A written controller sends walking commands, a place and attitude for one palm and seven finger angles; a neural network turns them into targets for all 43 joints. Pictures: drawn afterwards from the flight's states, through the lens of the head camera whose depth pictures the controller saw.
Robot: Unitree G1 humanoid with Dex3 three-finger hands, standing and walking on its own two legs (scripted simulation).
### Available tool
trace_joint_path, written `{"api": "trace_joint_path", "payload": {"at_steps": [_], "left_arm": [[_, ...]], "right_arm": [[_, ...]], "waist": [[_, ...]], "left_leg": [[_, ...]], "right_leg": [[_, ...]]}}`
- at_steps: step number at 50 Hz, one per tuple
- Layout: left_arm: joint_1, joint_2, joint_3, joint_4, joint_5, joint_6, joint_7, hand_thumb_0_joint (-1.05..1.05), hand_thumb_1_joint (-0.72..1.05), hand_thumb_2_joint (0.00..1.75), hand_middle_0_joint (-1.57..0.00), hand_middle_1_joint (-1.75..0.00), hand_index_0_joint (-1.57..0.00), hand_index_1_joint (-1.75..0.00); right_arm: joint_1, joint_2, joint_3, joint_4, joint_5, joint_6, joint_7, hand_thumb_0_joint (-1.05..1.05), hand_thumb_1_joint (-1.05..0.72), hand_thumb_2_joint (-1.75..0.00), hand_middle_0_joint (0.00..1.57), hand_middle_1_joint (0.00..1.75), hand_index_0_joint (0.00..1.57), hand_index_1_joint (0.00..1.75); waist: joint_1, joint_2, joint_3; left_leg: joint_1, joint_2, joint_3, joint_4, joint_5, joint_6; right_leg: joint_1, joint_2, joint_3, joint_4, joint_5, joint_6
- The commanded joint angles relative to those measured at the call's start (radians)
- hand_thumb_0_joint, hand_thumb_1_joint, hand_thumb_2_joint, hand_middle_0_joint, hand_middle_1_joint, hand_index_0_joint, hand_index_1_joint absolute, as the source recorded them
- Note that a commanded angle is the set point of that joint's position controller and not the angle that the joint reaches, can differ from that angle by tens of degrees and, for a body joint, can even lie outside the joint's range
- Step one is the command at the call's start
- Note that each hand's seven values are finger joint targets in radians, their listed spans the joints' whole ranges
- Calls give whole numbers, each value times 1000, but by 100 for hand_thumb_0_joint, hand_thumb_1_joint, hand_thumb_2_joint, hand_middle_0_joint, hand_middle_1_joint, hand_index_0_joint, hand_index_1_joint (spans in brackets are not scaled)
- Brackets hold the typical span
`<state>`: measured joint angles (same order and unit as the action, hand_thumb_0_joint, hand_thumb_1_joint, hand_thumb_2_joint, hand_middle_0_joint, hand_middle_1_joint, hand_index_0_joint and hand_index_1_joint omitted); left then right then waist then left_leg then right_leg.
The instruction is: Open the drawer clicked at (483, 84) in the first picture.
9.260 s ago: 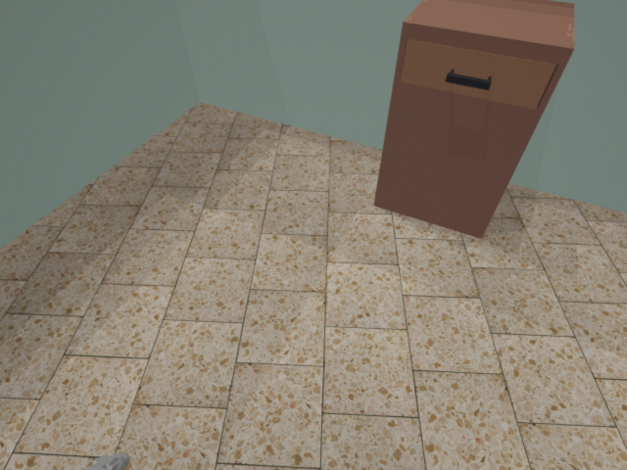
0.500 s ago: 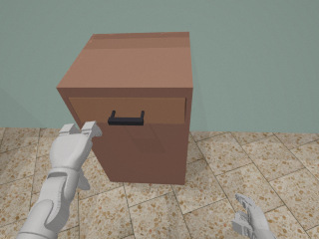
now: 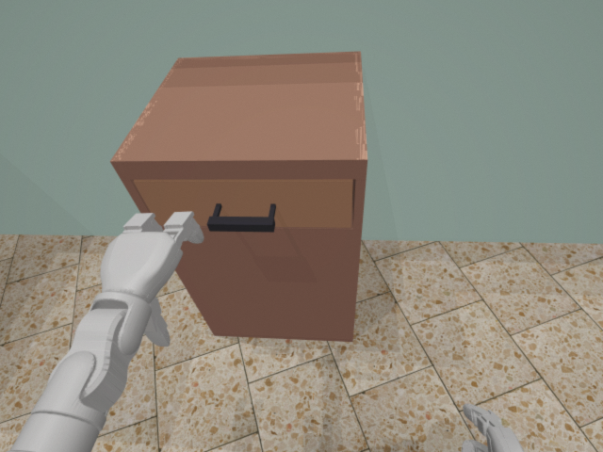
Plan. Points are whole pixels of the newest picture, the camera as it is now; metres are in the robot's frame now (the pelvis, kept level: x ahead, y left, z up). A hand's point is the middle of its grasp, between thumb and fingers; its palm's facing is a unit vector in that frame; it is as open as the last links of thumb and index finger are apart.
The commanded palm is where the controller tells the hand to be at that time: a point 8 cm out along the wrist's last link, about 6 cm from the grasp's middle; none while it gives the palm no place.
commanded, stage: raise the hand with hooked fingers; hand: left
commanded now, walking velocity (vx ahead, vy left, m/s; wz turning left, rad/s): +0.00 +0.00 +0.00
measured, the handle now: (243, 216) +0.55 +0.22 -0.08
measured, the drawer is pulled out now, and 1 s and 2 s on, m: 0.00 0.00 0.00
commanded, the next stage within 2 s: move the hooked fingers above the handle in 0.08 s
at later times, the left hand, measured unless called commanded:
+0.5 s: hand (183, 268) +0.33 +0.22 +0.06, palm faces +0.00 -0.04 -1.00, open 13.8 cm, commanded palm +0.32 +0.23 +0.11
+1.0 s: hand (212, 242) +0.40 +0.21 +0.02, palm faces -0.01 -0.01 -1.00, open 13.8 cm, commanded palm +0.39 +0.22 +0.07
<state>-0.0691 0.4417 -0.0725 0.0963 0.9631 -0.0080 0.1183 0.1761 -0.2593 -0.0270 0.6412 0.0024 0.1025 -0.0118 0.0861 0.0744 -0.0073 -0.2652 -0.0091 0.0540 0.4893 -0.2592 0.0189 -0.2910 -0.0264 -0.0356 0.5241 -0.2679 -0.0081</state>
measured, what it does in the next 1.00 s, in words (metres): stands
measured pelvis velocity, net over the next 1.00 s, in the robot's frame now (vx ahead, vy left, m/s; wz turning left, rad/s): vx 0.00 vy -0.01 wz -0.01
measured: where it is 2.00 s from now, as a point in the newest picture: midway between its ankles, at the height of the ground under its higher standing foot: outside the picture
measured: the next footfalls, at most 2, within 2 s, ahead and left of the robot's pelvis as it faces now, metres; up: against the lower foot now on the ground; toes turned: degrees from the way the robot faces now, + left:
none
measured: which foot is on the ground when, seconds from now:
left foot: down 0.00-1.00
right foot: down 0.00-1.00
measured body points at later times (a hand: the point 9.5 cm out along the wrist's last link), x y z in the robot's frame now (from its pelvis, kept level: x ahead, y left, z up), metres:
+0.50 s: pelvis -0.01 -0.02 +0.00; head +0.01 -0.05 +0.44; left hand +0.32 +0.22 +0.11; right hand +0.18 -0.25 -0.12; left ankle +0.00 +0.11 -0.74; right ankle +0.00 -0.11 -0.74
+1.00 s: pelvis +0.00 -0.01 -0.01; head +0.05 -0.03 +0.43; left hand +0.40 +0.21 +0.08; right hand +0.08 -0.27 -0.15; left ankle +0.00 +0.11 -0.74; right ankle +0.00 -0.11 -0.74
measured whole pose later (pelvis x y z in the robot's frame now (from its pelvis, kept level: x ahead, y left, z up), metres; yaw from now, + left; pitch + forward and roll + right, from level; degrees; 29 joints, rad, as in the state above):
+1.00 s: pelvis +0.00 -0.01 -0.01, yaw +0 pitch +10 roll +1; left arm -0.52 0.40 -0.09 0.75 1.07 -0.04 0.29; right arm 0.28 -0.25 -0.07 0.70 0.01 0.09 -0.03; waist -0.01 0.05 -0.08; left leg -0.49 0.01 0.06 0.64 -0.31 0.01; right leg -0.52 -0.01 -0.03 0.66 -0.31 -0.02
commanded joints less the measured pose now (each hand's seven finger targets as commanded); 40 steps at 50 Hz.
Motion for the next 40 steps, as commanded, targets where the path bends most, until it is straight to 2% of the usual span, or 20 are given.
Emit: {"api": "trace_joint_path", "payload": {"at_steps": [1,4,7,8,10,12,13,14,15,17,19,22,26,28,29,31,33,34,37,40], "left_arm": [[-292,201,139,-187,5,11,81,0,-50,30,-30,-120,-30,-120],[-296,193,125,-176,1,30,82,0,-50,30,-30,-120,-30,-120],[-297,194,115,-178,5,42,70,0,-50,30,-30,-120,-30,-120],[-285,189,110,-166,-1,45,66,0,-50,30,-30,-120,-30,-120],[-296,168,88,-149,-4,45,53,0,-50,30,-30,-120,-30,-120],[-309,191,109,-100,5,44,47,0,-50,30,-30,-120,-30,-120],[-339,180,89,-80,5,41,47,0,-50,30,-30,-120,-30,-120],[-387,206,109,-41,12,36,49,0,-50,30,-30,-120,-30,-120],[-408,190,91,-14,18,32,48,0,-50,30,-30,-120,-30,-120],[-491,211,99,-8,27,8,56,0,-50,30,-30,-120,-30,-120],[-543,209,95,21,34,-15,66,0,-50,30,-30,-120,-30,-120],[-554,190,87,65,38,-36,81,0,-50,30,-30,-120,-30,-120],[-558,196,102,158,44,-32,103,0,-50,30,-30,-120,-30,-120],[-593,183,83,210,50,-21,108,0,-50,30,-30,-120,-30,-120],[-627,195,89,238,54,-18,112,0,-50,30,-30,-120,-30,-120],[-663,190,77,227,61,-26,119,0,-50,30,-30,-120,-30,-120],[-669,204,94,235,66,-35,130,0,-50,30,-30,-120,-30,-120],[-688,196,89,240,63,-42,136,0,-50,30,-30,-120,-30,-120],[-679,176,89,282,66,-47,157,0,-50,30,-30,-120,-30,-120],[-734,178,83,356,81,-37,181,0,-50,30,-30,-120,-30,-120]], "right_arm": [[-136,-92,-30,-146,6,-56,-8,0,-90,-90,20,30,20,30],[-144,-91,-30,-145,9,-59,-11,0,-90,-90,20,30,20,30],[-157,-93,-27,-148,9,-60,-13,0,-90,-90,20,30,20,30],[-154,-90,-25,-148,9,-61,-15,0,-90,-90,20,30,20,30],[-157,-89,-21,-147,10,-60,-17,0,-90,-90,20,30,20,30],[-152,-94,-19,-140,10,-59,-22,0,-90,-90,20,30,20,30],[-151,-90,-15,-139,11,-61,-25,0,-90,-90,20,30,20,30],[-139,-93,-16,-125,12,-60,-30,0,-90,-90,20,30,20,30],[-139,-91,-16,-126,12,-61,-33,0,-90,-90,20,30,20,30],[-127,-92,-20,-126,11,-69,-39,0,-90,-90,20,30,20,30],[-108,-89,-26,-116,8,-75,-43,0,-90,-90,20,30,20,30],[-84,-89,-36,-113,7,-79,-39,0,-90,-90,20,30,20,30],[-60,-95,-43,-103,8,-72,-36,0,-90,-90,20,30,20,30],[-48,-99,-45,-99,10,-69,-35,0,-90,-90,20,30,20,30],[-40,-103,-45,-95,12,-66,-37,0,-90,-90,20,30,20,30],[-22,-102,-53,-98,9,-67,-36,0,-90,-90,20,30,20,30],[-5,-104,-61,-97,7,-64,-34,0,-90,-90,20,30,20,30],[5,-105,-63,-93,7,-63,-34,0,-90,-90,20,30,20,30],[28,-109,-72,-89,7,-61,-27,0,-90,-90,20,30,20,30],[48,-113,-74,-73,10,-56,-26,0,-90,-90,20,30,20,30]], "waist": [[1,-57,-259],[0,-66,-259],[-2,-48,-255],[-2,-77,-252],[-8,-90,-218],[-10,-107,-203],[-13,-99,-198],[-23,-119,-183],[-23,-117,-186],[-28,-87,-220],[-33,-82,-259],[-33,-53,-293],[-34,-93,-297],[-47,-113,-281],[-55,-121,-274],[-49,-78,-339],[-50,-73,-374],[-60,-69,-377],[-63,-85,-378],[-81,-99,-345]], "left_leg": [[68,-20,-28,-55,260,5],[65,-23,-21,-61,234,9],[71,-25,-20,-63,226,10],[66,-25,-15,-66,215,12],[52,-27,-12,-68,201,13],[36,-29,-11,-67,184,13],[30,-31,-8,-65,171,14],[20,-30,-7,-60,162,15],[14,-35,-3,-57,142,15],[24,-38,-7,-48,123,15],[27,-39,-7,-30,142,18],[22,-41,-12,-9,180,15],[-24,-39,-8,12,199,17],[-44,-36,-7,18,181,18],[-57,-36,-9,20,165,19],[-44,-38,-7,33,194,20],[-39,-36,-11,48,220,22],[-43,-36,-11,54,221,23],[-58,-33,-15,65,245,21],[-89,-29,-14,69,204,20]], "right_leg": [[103,42,14,-55,201,-35],[114,38,19,-65,185,-32],[115,41,25,-74,179,-32],[123,36,26,-77,176,-28],[110,35,25,-82,172,-27],[103,39,29,-90,156,-25],[97,33,31,-88,148,-24],[83,35,31,-89,144,-23],[75,32,34,-91,123,-20],[63,35,37,-88,93,-22],[59,33,38,-70,120,-23],[55,40,33,-46,168,-27],[47,38,31,-20,213,-26],[26,37,29,-17,195,-23],[14,38,29,-15,180,-23],[30,37,34,2,213,-27],[33,41,33,19,236,-29],[23,40,31,24,242,-28],[9,48,24,39,260,-30],[-39,49,18,45,217,-30]]}}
